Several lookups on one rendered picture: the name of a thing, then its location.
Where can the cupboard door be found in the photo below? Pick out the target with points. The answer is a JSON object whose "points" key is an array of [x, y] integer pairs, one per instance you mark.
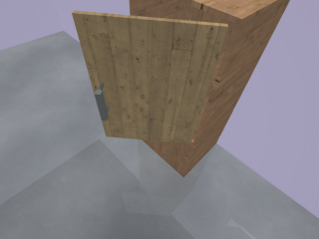
{"points": [[156, 71]]}

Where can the handle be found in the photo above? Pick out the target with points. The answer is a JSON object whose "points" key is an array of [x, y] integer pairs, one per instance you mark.
{"points": [[99, 96]]}

